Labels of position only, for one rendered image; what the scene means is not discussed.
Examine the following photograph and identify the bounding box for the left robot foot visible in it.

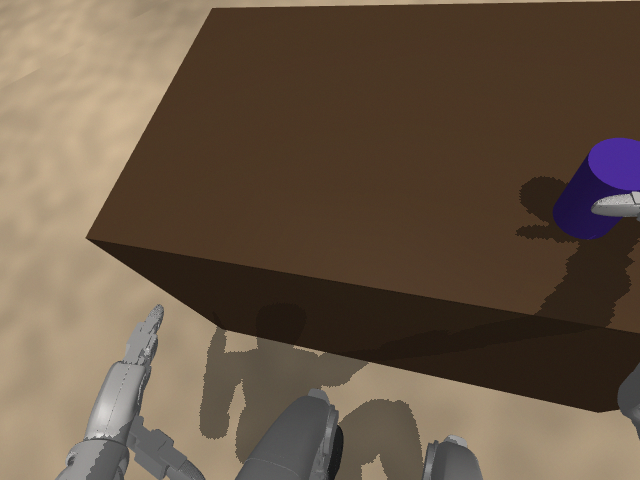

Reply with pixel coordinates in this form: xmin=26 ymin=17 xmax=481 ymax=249
xmin=326 ymin=425 xmax=344 ymax=480

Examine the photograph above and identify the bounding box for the left robot arm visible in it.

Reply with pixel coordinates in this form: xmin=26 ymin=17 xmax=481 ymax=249
xmin=55 ymin=439 xmax=129 ymax=480

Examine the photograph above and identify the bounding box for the right robot arm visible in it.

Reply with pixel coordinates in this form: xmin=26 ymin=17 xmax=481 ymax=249
xmin=617 ymin=363 xmax=640 ymax=440

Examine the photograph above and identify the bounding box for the left robot hand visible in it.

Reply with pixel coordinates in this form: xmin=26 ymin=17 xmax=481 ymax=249
xmin=83 ymin=304 xmax=206 ymax=480

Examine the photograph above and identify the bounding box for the can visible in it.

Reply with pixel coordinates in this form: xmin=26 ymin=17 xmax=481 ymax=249
xmin=553 ymin=138 xmax=640 ymax=240

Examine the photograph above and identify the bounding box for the right robot hand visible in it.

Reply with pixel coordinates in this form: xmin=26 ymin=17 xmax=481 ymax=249
xmin=591 ymin=191 xmax=640 ymax=221

